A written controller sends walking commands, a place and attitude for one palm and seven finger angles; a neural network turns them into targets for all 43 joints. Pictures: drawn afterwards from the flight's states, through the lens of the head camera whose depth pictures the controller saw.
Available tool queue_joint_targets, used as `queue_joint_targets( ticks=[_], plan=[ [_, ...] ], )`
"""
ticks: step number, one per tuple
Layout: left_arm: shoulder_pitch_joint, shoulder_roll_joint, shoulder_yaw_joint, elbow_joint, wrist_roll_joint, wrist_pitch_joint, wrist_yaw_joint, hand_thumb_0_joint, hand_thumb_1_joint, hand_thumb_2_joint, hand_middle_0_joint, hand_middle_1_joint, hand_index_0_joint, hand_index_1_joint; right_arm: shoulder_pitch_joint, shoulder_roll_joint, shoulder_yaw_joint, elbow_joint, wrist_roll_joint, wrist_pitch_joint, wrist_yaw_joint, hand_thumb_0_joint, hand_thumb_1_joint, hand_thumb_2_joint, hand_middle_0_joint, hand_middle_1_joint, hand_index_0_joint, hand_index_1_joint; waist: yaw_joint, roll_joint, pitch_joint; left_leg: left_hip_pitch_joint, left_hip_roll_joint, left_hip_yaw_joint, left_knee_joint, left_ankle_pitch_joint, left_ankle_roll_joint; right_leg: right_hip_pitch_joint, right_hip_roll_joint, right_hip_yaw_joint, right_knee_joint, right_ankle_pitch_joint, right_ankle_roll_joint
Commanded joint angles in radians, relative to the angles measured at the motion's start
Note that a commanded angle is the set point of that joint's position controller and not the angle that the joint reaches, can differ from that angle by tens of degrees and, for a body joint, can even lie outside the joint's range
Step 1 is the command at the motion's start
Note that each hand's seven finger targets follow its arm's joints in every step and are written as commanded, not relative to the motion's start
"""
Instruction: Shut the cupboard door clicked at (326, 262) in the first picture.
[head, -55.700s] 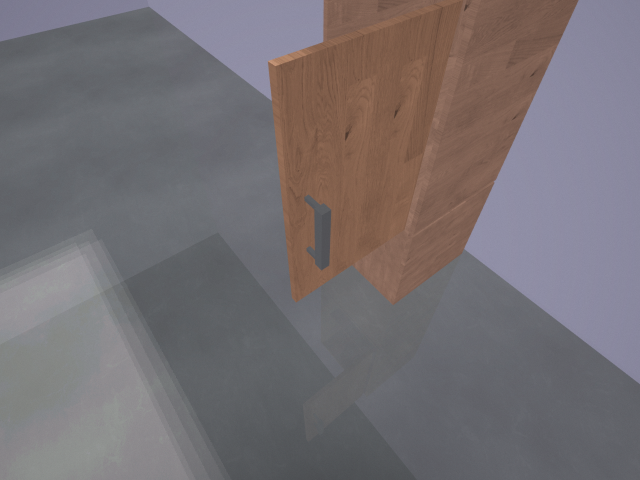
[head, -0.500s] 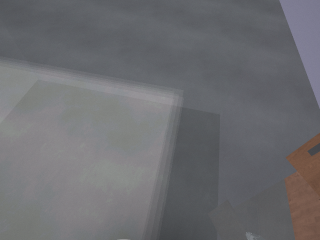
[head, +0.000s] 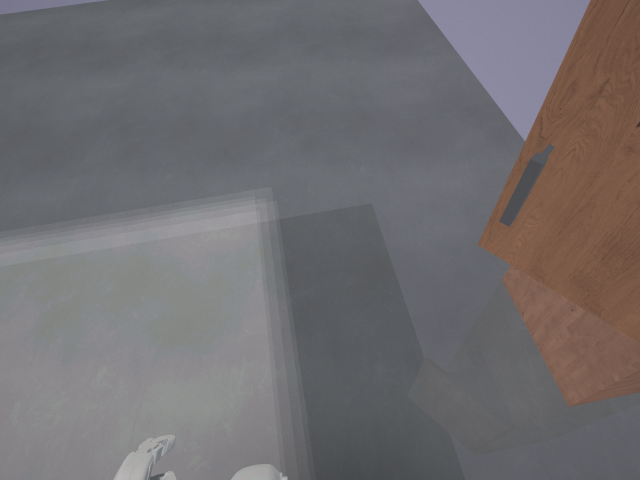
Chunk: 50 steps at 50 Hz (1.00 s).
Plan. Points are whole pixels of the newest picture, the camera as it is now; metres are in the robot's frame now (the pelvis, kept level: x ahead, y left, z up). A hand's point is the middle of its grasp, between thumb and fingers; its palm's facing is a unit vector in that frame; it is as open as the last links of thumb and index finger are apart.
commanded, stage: turn to face it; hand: left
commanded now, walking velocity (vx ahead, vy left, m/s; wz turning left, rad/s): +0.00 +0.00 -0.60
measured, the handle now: (526, 186) +0.61 -0.35 -0.08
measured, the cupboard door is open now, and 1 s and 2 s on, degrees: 36 36 36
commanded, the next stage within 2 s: take the last steps up to it in 1.18 s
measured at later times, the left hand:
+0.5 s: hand (182, 461) +0.16 +0.22 -0.16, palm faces -0.25 -0.95 -0.21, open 7.3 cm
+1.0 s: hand (264, 415) +0.22 +0.11 -0.14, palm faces -0.53 -0.81 -0.25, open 7.3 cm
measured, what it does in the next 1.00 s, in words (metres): steps on the spot, turning right: left foot, then right foot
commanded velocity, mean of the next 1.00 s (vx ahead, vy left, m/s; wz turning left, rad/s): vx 0.00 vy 0.00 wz -0.53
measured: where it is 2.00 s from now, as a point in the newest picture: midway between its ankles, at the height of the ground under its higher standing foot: outside the picture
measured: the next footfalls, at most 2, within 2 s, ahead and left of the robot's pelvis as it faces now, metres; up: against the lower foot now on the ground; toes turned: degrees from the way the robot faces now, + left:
left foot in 0.36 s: +0.10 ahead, +0.13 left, +0.00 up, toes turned -10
right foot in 0.76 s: +0.00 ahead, -0.12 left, +0.00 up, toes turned -32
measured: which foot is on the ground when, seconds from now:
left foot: up 0.00-0.34, down 0.36-0.76, up 0.78-1.00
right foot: down 0.00-0.36, up 0.38-0.74, down 0.76-1.00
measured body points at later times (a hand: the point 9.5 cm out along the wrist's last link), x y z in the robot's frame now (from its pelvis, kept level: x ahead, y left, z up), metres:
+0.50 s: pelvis +0.03 +0.03 +0.02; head +0.09 +0.05 +0.46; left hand +0.17 +0.27 -0.14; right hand +0.06 -0.23 -0.11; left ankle +0.06 +0.14 -0.72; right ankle -0.04 -0.08 -0.64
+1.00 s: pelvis +0.03 +0.00 +0.01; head +0.06 -0.04 +0.46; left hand +0.25 +0.15 -0.12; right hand -0.06 -0.26 -0.14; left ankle +0.10 +0.12 -0.66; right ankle -0.03 -0.10 -0.72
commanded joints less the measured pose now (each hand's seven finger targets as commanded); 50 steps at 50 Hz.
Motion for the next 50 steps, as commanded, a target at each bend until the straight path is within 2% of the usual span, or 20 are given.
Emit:
queue_joint_targets(
  ticks=[1, 6, 12, 15, 16, 17, 18, 19, 21, 24, 28, 33, 36, 37, 38, 39, 40, 42, 45, 50],
  plan=[
    [0.023, 0.187, 0.050, -0.060, -0.005, -0.003, 0.034, 0.000, 0.900, 0.900, -0.200, -0.300, -0.200, -0.300, -0.055, -0.083, -0.015, -0.117, -0.004, -0.029, 0.009, 0.000, -0.900, -0.900, 0.200, 0.300, 0.200, 0.300, 0.031, -0.291, -0.107, -0.207, 0.007, -0.101, 0.152, 0.128, -0.018, 0.138, -0.242, 0.299, -0.310, 0.468, -0.142],
    [0.069, 0.196, 0.053, -0.051, -0.001, -0.014, 0.027, 0.000, 0.900, 0.900, -0.200, -0.300, -0.200, -0.300, -0.044, -0.056, -0.010, -0.108, -0.003, -0.027, 0.012, 0.000, -0.900, -0.900, 0.200, 0.300, 0.200, 0.300, 0.031, -0.189, -0.151, -0.159, -0.039, -0.081, 0.006, 0.170, -0.035, 0.161, -0.208, 0.302, -0.288, 0.511, -0.146],
    [0.077, 0.213, 0.063, -0.050, 0.006, -0.005, 0.023, 0.000, 0.900, 0.900, -0.200, -0.300, -0.200, -0.300, -0.083, -0.049, -0.005, -0.142, 0.006, -0.043, 0.005, 0.000, -0.900, -0.900, 0.200, 0.300, 0.200, 0.300, 0.044, -0.214, -0.152, -0.071, -0.079, -0.076, -0.247, 0.116, -0.024, 0.144, -0.207, 0.403, -0.251, 0.515, -0.165],
    [0.032, 0.203, 0.065, -0.049, 0.001, 0.002, 0.024, 0.000, 0.900, 0.900, -0.200, -0.300, -0.200, -0.300, 0.001, -0.052, -0.006, -0.121, 0.013, -0.055, -0.003, 0.000, -0.900, -0.900, 0.200, 0.300, 0.200, 0.300, 0.002, -0.232, -0.173, 0.099, -0.099, -0.078, -0.492, 0.234, -0.012, 0.074, -0.167, 0.422, -0.172, 0.519, -0.110],
    [0.017, 0.185, 0.061, -0.057, -0.008, 0.006, 0.024, 0.000, 0.900, 0.900, -0.200, -0.300, -0.200, -0.300, 0.050, -0.074, -0.008, -0.102, 0.013, -0.065, -0.007, 0.000, -0.900, -0.900, 0.200, 0.300, 0.200, 0.300, -0.022, -0.185, -0.202, 0.239, -0.076, -0.081, -0.635, 0.342, -0.005, 0.006, -0.118, 0.385, -0.117, 0.454, -0.064],
    [0.052, 0.128, 0.051, -0.070, -0.019, 0.011, 0.020, 0.000, 0.900, 0.900, -0.200, -0.300, -0.200, -0.300, 0.066, -0.152, -0.018, -0.102, 0.002, -0.078, -0.010, 0.000, -0.900, -0.900, 0.200, 0.300, 0.200, 0.300, -0.016, 0.031, -0.236, 0.380, 0.114, -0.263, -0.742, 0.432, 0.054, -0.140, 0.009, 0.281, 0.015, 0.201, -0.002],
    [0.067, 0.098, 0.042, -0.079, -0.020, 0.011, 0.012, 0.000, 0.900, 0.900, -0.200, -0.300, -0.200, -0.300, 0.076, -0.225, -0.032, -0.116, -0.005, -0.073, -0.012, 0.000, -0.900, -0.900, 0.200, 0.300, 0.200, 0.300, -0.013, 0.249, -0.219, 0.402, 0.340, -0.442, -0.758, 0.620, 0.167, -0.264, 0.082, 0.120, 0.258, -0.271, 0.051],
    [0.046, 0.130, 0.046, -0.078, -0.007, 0.015, 0.010, 0.000, 0.900, 0.900, -0.200, -0.300, -0.200, -0.300, 0.075, -0.214, -0.025, -0.124, -0.014, -0.064, -0.014, 0.000, -0.900, -0.900, 0.200, 0.300, 0.200, 0.300, -0.024, 0.147, -0.191, 0.300, 0.374, -0.421, -0.742, 0.639, 0.227, -0.232, 0.032, 0.133, 0.431, -0.294, 0.051],
    [0.065, 0.137, 0.062, -0.048, 0.005, 0.022, -0.002, 0.000, 0.900, 0.900, -0.200, -0.300, -0.200, -0.300, -0.011, -0.145, -0.007, -0.141, -0.018, -0.072, -0.020, 0.000, -0.900, -0.900, 0.200, 0.300, 0.200, 0.300, 0.025, 0.149, -0.138, 0.249, 0.281, -0.295, -0.733, 0.717, 0.210, -0.264, 0.005, 0.117, 0.551, -0.199, 0.075],
    [0.048, 0.107, 0.053, -0.044, -0.003, 0.030, -0.018, 0.000, 0.900, 0.900, -0.200, -0.300, -0.200, -0.300, -0.009, -0.123, -0.002, -0.137, -0.018, -0.069, -0.021, 0.000, -0.900, -0.900, 0.200, 0.300, 0.200, 0.300, 0.022, 0.107, -0.127, 0.293, 0.204, -0.116, -0.684, 0.807, 0.186, -0.261, -0.016, 0.067, 0.521, -0.130, 0.091],
    [0.008, 0.082, 0.046, -0.057, -0.004, 0.036, -0.024, 0.000, 0.900, 0.900, -0.200, -0.300, -0.200, -0.300, 0.047, -0.134, -0.015, -0.106, -0.014, -0.069, -0.015, 0.000, -0.900, -0.900, 0.200, 0.300, 0.200, 0.300, -0.001, 0.090, -0.151, 0.358, 0.221, -0.051, -0.675, 0.794, 0.187, -0.252, -0.033, 0.021, 0.416, -0.093, 0.096],
    [-0.017, 0.074, 0.038, -0.067, -0.003, 0.028, -0.027, 0.000, 0.900, 0.900, -0.200, -0.300, -0.200, -0.300, 0.040, -0.158, -0.030, -0.088, -0.016, -0.064, -0.003, 0.000, -0.900, -0.900, 0.200, 0.300, 0.200, 0.300, -0.013, 0.160, -0.152, 0.322, 0.240, 0.006, -0.630, 0.749, 0.181, -0.128, -0.022, -0.038, 0.162, -0.091, 0.073],
    [0.066, 0.097, 0.040, -0.042, -0.003, 0.013, -0.021, 0.000, 0.900, 0.900, -0.200, -0.300, -0.200, -0.300, 0.008, -0.171, -0.038, -0.085, -0.009, -0.060, 0.004, 0.000, -0.900, -0.900, 0.200, 0.300, 0.200, 0.300, 0.039, 0.105, -0.183, 0.251, 0.224, 0.057, -0.496, 0.687, 0.117, 0.073, -0.004, -0.054, -0.119, 0.102, 0.042],
    [0.153, 0.150, 0.050, -0.012, 0.002, 0.002, -0.015, 0.000, 0.900, 0.900, -0.200, -0.300, -0.200, -0.300, -0.004, -0.152, -0.038, -0.092, 0.000, -0.059, 0.010, 0.000, -0.900, -0.900, 0.200, 0.300, 0.200, 0.300, 0.082, -0.019, -0.217, 0.158, 0.170, 0.103, -0.352, 0.560, 0.063, 0.227, -0.057, 0.018, -0.245, 0.270, 0.020],
    [0.206, 0.266, 0.069, 0.007, 0.012, -0.013, 0.000, 0.000, 0.900, 0.900, -0.200, -0.300, -0.200, -0.300, -0.024, -0.060, -0.014, -0.131, 0.007, -0.056, 0.014, 0.000, -0.900, -0.900, 0.200, 0.300, 0.200, 0.300, 0.110, -0.373, -0.211, -0.140, 0.014, 0.140, -0.129, 0.011, 0.001, 0.397, -0.304, 0.361, -0.302, 0.612, -0.077],
    [0.236, 0.300, 0.073, 0.017, -0.005, -0.009, 0.015, 0.000, 0.900, 0.900, -0.200, -0.300, -0.200, -0.300, -0.068, -0.073, -0.006, -0.156, 0.004, -0.043, 0.004, 0.000, -0.900, -0.900, 0.200, 0.300, 0.200, 0.300, 0.123, -0.393, -0.197, -0.213, -0.038, 0.020, 0.052, -0.155, -0.008, 0.324, -0.406, 0.465, -0.282, 0.842, -0.179],
    [0.218, 0.283, 0.068, 0.011, -0.007, -0.006, 0.024, 0.000, 0.900, 0.900, -0.200, -0.300, -0.200, -0.300, -0.053, -0.077, -0.005, -0.149, 0.008, -0.031, 0.002, 0.000, -0.900, -0.900, 0.200, 0.300, 0.200, 0.300, 0.101, -0.272, -0.173, -0.205, -0.011, -0.054, 0.122, -0.081, 0.000, 0.259, -0.404, 0.401, -0.287, 0.729, -0.203],
    [0.099, 0.218, 0.061, -0.015, -0.002, -0.007, 0.037, 0.000, 0.900, 0.900, -0.200, -0.300, -0.200, -0.300, -0.042, -0.068, -0.005, -0.113, 0.002, -0.033, -0.001, 0.000, -0.900, -0.900, 0.200, 0.300, 0.200, 0.300, 0.053, -0.325, -0.151, -0.277, 0.003, -0.088, 0.151, 0.030, -0.013, 0.282, -0.301, 0.340, -0.277, 0.642, -0.173],
    [0.043, 0.173, 0.043, -0.029, -0.003, -0.014, 0.035, 0.000, 0.900, 0.900, -0.200, -0.300, -0.200, -0.300, -0.008, -0.064, -0.005, -0.082, -0.001, -0.030, 0.011, 0.000, -0.900, -0.900, 0.200, 0.300, 0.200, 0.300, 0.018, -0.269, -0.162, -0.167, -0.012, -0.081, 0.084, 0.140, -0.021, 0.181, -0.226, 0.226, -0.275, 0.592, -0.134],
    [0.069, 0.180, 0.046, -0.018, 0.007, -0.013, 0.032, 0.000, 0.900, 0.900, -0.200, -0.300, -0.200, -0.300, -0.025, -0.040, -0.002, -0.086, -0.001, -0.030, 0.012, 0.000, -0.900, -0.900, 0.200, 0.300, 0.200, 0.300, 0.031, -0.203, -0.140, -0.108, -0.051, -0.059, -0.106, 0.126, -0.019, 0.140, -0.231, 0.287, -0.303, 0.434, -0.161]
  ],
)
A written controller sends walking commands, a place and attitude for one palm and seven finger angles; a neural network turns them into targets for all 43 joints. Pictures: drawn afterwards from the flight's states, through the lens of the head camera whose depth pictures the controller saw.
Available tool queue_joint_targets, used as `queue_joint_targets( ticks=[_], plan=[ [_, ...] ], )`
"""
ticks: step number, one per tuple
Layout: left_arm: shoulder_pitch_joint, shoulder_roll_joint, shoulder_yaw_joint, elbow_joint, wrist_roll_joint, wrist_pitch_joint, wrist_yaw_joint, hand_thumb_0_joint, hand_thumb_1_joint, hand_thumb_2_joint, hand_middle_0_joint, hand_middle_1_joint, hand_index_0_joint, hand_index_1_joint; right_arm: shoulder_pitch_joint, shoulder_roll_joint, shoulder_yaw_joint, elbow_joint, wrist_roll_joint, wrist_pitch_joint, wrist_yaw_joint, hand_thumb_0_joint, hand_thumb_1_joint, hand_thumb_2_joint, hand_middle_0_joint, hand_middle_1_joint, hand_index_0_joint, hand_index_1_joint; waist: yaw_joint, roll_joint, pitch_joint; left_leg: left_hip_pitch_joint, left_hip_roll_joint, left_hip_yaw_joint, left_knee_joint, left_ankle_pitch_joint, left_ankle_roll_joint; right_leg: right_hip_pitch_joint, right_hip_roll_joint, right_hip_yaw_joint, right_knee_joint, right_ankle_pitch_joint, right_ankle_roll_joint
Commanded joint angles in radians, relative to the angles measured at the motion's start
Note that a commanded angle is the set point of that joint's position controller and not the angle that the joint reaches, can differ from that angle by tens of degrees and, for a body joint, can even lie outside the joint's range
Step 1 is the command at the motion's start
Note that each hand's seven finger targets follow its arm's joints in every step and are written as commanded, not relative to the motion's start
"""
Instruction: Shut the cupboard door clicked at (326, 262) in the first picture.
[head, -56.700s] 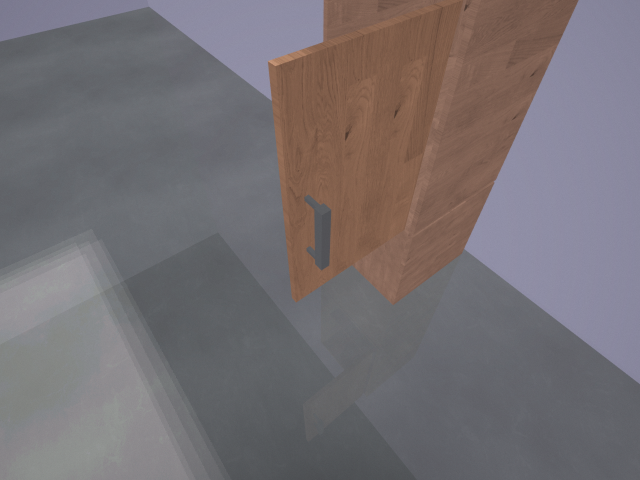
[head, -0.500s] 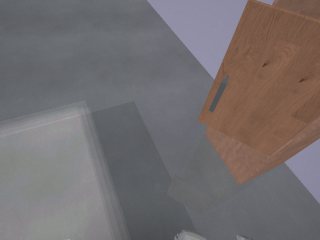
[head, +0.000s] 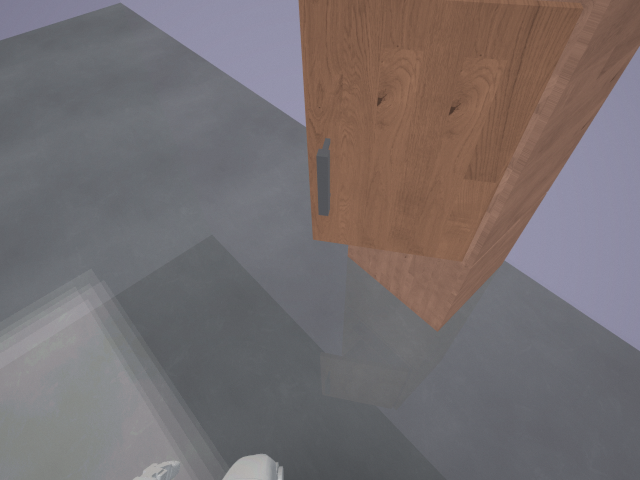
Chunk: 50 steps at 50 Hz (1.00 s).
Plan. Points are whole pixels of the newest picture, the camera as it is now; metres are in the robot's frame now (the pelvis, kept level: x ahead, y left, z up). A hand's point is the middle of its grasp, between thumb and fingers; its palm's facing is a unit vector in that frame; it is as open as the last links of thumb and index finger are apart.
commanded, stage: turn to face it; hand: left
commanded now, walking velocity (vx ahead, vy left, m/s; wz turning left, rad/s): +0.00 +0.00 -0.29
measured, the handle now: (325, 178) +0.68 +0.02 -0.09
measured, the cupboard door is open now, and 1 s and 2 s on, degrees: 36 36 36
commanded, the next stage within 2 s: take the last steps up to it in 0.18 s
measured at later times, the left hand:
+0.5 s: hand out of the picture +0.11 +0.21 -0.16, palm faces -0.19 -0.96 -0.22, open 7.4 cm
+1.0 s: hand out of the picture +0.13 +0.13 -0.20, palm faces -0.15 -0.98 -0.11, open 7.3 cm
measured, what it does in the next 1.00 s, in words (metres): walks ahead: left foot, then right foot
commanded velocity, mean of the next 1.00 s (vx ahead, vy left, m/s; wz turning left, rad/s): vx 0.17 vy -0.04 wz -0.12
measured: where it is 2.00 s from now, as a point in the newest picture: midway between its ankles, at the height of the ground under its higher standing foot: outside the picture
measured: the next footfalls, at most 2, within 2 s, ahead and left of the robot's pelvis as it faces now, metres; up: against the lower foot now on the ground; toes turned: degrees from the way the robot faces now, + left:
left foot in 0.16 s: +0.07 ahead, +0.14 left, +0.00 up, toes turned +0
right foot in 0.58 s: +0.02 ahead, -0.11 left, +0.00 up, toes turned -15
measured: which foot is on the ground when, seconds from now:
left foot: up 0.00-0.14, down 0.16-0.58, up 0.60-0.94, down 0.96-1.00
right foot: down 0.00-0.16, up 0.18-0.56, down 0.58-0.98, up 1.00-1.00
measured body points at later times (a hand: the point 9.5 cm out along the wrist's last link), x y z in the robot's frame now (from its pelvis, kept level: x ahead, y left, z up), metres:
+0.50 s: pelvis +0.02 +0.02 +0.01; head +0.05 +0.02 +0.45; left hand +0.12 +0.26 -0.14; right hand -0.01 -0.22 -0.14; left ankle +0.03 +0.14 -0.74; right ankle -0.04 -0.10 -0.70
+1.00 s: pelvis +0.15 -0.03 -0.02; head +0.19 -0.01 +0.43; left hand +0.14 +0.18 -0.19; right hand +0.17 -0.27 -0.16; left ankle +0.24 +0.05 -0.74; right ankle -0.01 -0.10 -0.72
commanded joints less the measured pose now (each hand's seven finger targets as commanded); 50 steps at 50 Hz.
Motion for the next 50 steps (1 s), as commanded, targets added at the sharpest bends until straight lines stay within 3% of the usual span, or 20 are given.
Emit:
queue_joint_targets(
  ticks=[1, 4, 6, 7, 8, 9, 15, 23, 27, 28, 29, 30, 31, 32, 36, 43, 46, 47, 49, 50],
  plan=[
    [0.029, 0.216, 0.066, -0.050, 0.005, -0.015, 0.014, 0.000, 0.900, 0.900, -0.200, -0.300, -0.200, -0.300, -0.002, -0.049, -0.011, -0.078, 0.004, -0.025, 0.000, 0.000, -0.900, -0.900, 0.200, 0.300, 0.200, 0.300, 0.030, -0.158, -0.110, 0.022, -0.015, 0.004, -0.164, -0.019, 0.002, 0.080, -0.238, 0.243, -0.157, 0.345, -0.177],
    [0.015, 0.215, 0.069, -0.041, 0.004, -0.010, 0.012, 0.000, 0.900, 0.900, -0.200, -0.300, -0.200, -0.300, 0.029, -0.040, -0.007, -0.069, 0.008, -0.036, -0.007, 0.000, -0.900, -0.900, 0.200, 0.300, 0.200, 0.300, 0.017, -0.183, -0.099, 0.139, -0.043, 0.017, -0.356, 0.024, 0.015, 0.029, -0.225, 0.272, -0.117, 0.354, -0.161],
    [-0.011, 0.192, 0.064, -0.039, -0.006, -0.003, 0.012, 0.000, 0.900, 0.900, -0.200, -0.300, -0.200, -0.300, 0.118, -0.049, -0.006, -0.036, 0.009, -0.050, -0.011, 0.000, -0.900, -0.900, 0.200, 0.300, 0.200, 0.300, -0.025, -0.144, -0.113, 0.330, -0.041, 0.015, -0.587, 0.207, 0.024, -0.078, -0.173, 0.240, -0.045, 0.253, -0.094],
    [0.005, 0.141, 0.055, -0.048, -0.013, 0.003, 0.010, 0.000, 0.900, 0.900, -0.200, -0.300, -0.200, -0.300, 0.144, -0.107, -0.013, -0.031, 0.003, -0.063, -0.015, 0.000, -0.900, -0.900, 0.200, 0.300, 0.200, 0.300, -0.027, 0.032, -0.125, 0.410, 0.083, -0.122, -0.703, 0.243, 0.062, -0.164, -0.075, 0.170, 0.063, 0.095, -0.040],
    [0.041, 0.087, 0.046, -0.058, -0.020, 0.009, 0.004, 0.000, 0.900, 0.900, -0.200, -0.300, -0.200, -0.300, 0.147, -0.198, -0.027, -0.040, -0.009, -0.065, -0.019, 0.000, -0.900, -0.900, 0.200, 0.300, 0.200, 0.300, -0.014, 0.296, -0.115, 0.410, 0.297, -0.351, -0.770, 0.336, 0.153, -0.256, 0.042, 0.038, 0.249, -0.221, 0.018],
    [0.025, 0.114, 0.049, -0.057, -0.013, 0.015, 0.005, 0.000, 0.900, 0.900, -0.200, -0.300, -0.200, -0.300, 0.125, -0.204, -0.026, -0.052, -0.014, -0.055, -0.023, 0.000, -0.900, -0.900, 0.200, 0.300, 0.200, 0.300, -0.020, 0.253, -0.087, 0.292, 0.358, -0.368, -0.798, 0.304, 0.222, -0.219, 0.022, 0.057, 0.418, -0.332, 0.021],
    [0.057, 0.089, 0.052, 0.004, -0.005, 0.017, -0.016, 0.000, 0.900, 0.900, -0.200, -0.300, -0.200, -0.300, 0.051, -0.102, 0.003, -0.050, -0.013, -0.069, -0.035, 0.000, -0.900, -0.900, 0.200, 0.300, 0.200, 0.300, 0.026, 0.113, -0.090, 0.357, 0.214, -0.098, -0.738, 0.511, 0.212, -0.241, -0.024, 0.020, 0.538, -0.165, 0.053],
    [-0.047, 0.062, 0.034, -0.006, 0.003, 0.001, -0.042, 0.000, 0.900, 0.900, -0.200, -0.300, -0.200, -0.300, 0.166, -0.144, -0.032, 0.033, -0.023, -0.071, -0.018, 0.000, -0.900, -0.900, 0.200, 0.300, 0.200, 0.300, -0.047, 0.126, -0.071, 0.401, 0.268, -0.128, -0.799, 0.073, 0.223, -0.187, -0.030, -0.065, 0.227, -0.196, 0.028],
    [0.111, 0.080, 0.044, 0.065, 0.003, -0.016, -0.043, 0.000, 0.900, 0.900, -0.200, -0.300, -0.200, -0.300, 0.112, -0.132, -0.030, 0.049, -0.013, -0.070, -0.010, 0.000, -0.900, -0.900, 0.200, 0.300, 0.200, 0.300, 0.037, 0.043, -0.080, 0.216, 0.184, -0.024, -0.663, -0.024, 0.153, 0.142, 0.003, -0.100, -0.111, -0.011, 0.006],
    [0.177, 0.130, 0.054, 0.091, 0.006, -0.028, -0.033, 0.000, 0.900, 0.900, -0.200, -0.300, -0.200, -0.300, 0.103, -0.087, -0.021, 0.043, -0.004, -0.074, -0.004, 0.000, -0.900, -0.900, 0.200, 0.300, 0.200, 0.300, 0.069, -0.086, -0.092, 0.065, 0.110, 0.060, -0.523, -0.079, 0.110, 0.304, -0.095, 0.027, -0.203, -0.085, -0.030],
    [0.247, 0.217, 0.070, 0.118, 0.009, -0.036, -0.016, 0.000, 0.900, 0.900, -0.200, -0.300, -0.200, -0.300, 0.049, -0.013, 0.000, 0.002, 0.002, -0.078, 0.002, 0.000, -0.900, -0.900, 0.200, 0.300, 0.200, 0.300, 0.107, -0.352, -0.057, -0.159, -0.025, 0.170, -0.286, -0.212, 0.057, 0.386, -0.304, 0.351, -0.314, -0.189, -0.133],
    [0.281, 0.225, 0.068, 0.126, -0.002, -0.034, -0.003, 0.000, 0.900, 0.900, -0.200, -0.300, -0.200, -0.300, -0.030, -0.047, -0.002, -0.024, -0.008, -0.070, 0.008, 0.000, -0.900, -0.900, 0.200, 0.300, 0.200, 0.300, 0.134, -0.297, 0.002, -0.203, -0.010, 0.079, -0.112, -0.234, 0.069, 0.286, -0.387, 0.420, -0.366, -0.248, -0.205],
    [0.231, 0.203, 0.061, 0.114, -0.001, -0.037, 0.003, 0.000, 0.900, 0.900, -0.200, -0.300, -0.200, -0.300, -0.024, -0.042, -0.010, -0.019, -0.008, -0.070, 0.014, 0.000, -0.900, -0.900, 0.200, 0.300, 0.200, 0.300, 0.099, -0.214, 0.034, -0.228, 0.004, 0.032, -0.029, -0.159, 0.074, 0.235, -0.368, 0.373, -0.374, -0.282, -0.225],
    [0.184, 0.168, 0.059, 0.115, -0.001, -0.045, 0.007, 0.000, 0.900, 0.900, -0.200, -0.300, -0.200, -0.300, -0.007, -0.040, -0.012, 0.006, -0.012, -0.069, 0.012, 0.000, -0.900, -0.900, 0.200, 0.300, 0.200, 0.300, 0.072, -0.276, 0.068, -0.239, 0.022, 0.015, 0.001, -0.096, 0.071, 0.216, -0.326, 0.350, -0.367, -0.221, -0.213],
    [0.140, 0.088, 0.025, 0.118, -0.004, -0.078, 0.010, 0.000, 0.900, 0.900, -0.200, -0.300, -0.200, -0.300, 0.060, 0.002, -0.005, 0.050, -0.015, -0.067, 0.026, 0.000, -0.900, -0.900, 0.200, 0.300, 0.200, 0.300, 0.001, -0.145, 0.072, -0.133, 0.028, 0.033, -0.044, 0.063, 0.050, 0.138, -0.246, 0.100, -0.328, 0.178, -0.175],
    [0.196, 0.094, 0.023, 0.185, -0.002, -0.091, 0.019, 0.000, 0.900, 0.900, -0.200, -0.300, -0.200, -0.300, 0.007, 0.039, 0.008, 0.034, -0.005, -0.086, 0.026, 0.000, -0.900, -0.900, 0.200, 0.300, 0.200, 0.300, 0.015, -0.117, 0.016, -0.031, -0.008, 0.085, -0.339, 0.123, 0.065, 0.249, -0.233, 0.051, -0.238, 0.499, -0.165],
    [0.182, 0.085, 0.021, 0.200, -0.012, -0.087, 0.021, 0.000, 0.900, 0.900, -0.200, -0.300, -0.200, -0.300, 0.131, 0.018, 0.005, 0.082, -0.009, -0.102, 0.013, 0.000, -0.900, -0.900, 0.200, 0.300, 0.200, 0.300, -0.045, -0.095, -0.039, 0.217, -0.069, 0.116, -0.519, 0.257, 0.087, 0.208, -0.175, -0.004, -0.038, 0.650, -0.116],
    [0.197, 0.070, 0.020, 0.198, -0.016, -0.085, 0.022, 0.000, 0.900, 0.900, -0.200, -0.300, -0.200, -0.300, 0.245, -0.024, -0.002, 0.115, -0.013, -0.111, 0.005, 0.000, -0.900, -0.900, 0.200, 0.300, 0.200, 0.300, -0.081, -0.036, -0.125, 0.405, -0.019, 0.042, -0.556, 0.432, 0.106, 0.131, -0.135, -0.029, 0.129, 0.558, -0.078],
    [0.243, 0.008, 0.001, 0.168, -0.027, -0.078, 0.020, 0.000, 0.900, 0.900, -0.200, -0.300, -0.200, -0.300, 0.384, -0.151, -0.026, 0.144, -0.019, -0.105, -0.015, 0.000, -0.900, -0.900, 0.200, 0.300, 0.200, 0.300, -0.095, 0.248, -0.241, 0.660, 0.363, -0.417, -0.668, 0.712, 0.312, -0.199, 0.036, -0.078, 0.585, -0.356, -0.023],
    [0.200, 0.032, 0.003, 0.150, -0.015, -0.068, 0.024, 0.000, 0.900, 0.900, -0.200, -0.300, -0.200, -0.300, 0.324, -0.143, -0.021, 0.131, -0.013, -0.094, -0.019, 0.000, -0.900, -0.900, 0.200, 0.300, 0.200, 0.300, -0.074, 0.181, -0.175, 0.533, 0.366, -0.393, -0.712, 0.531, 0.338, -0.210, -0.003, -0.005, 0.678, -0.376, -0.039]
  ],
)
